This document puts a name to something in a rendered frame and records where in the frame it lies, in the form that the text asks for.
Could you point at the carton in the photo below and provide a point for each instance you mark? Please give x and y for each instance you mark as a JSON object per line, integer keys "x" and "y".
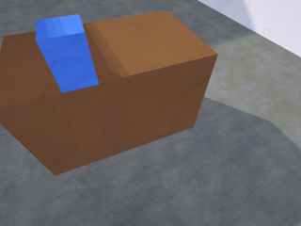
{"x": 63, "y": 43}

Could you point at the pedestal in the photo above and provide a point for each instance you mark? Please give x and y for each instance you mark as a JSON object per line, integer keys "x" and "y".
{"x": 152, "y": 71}

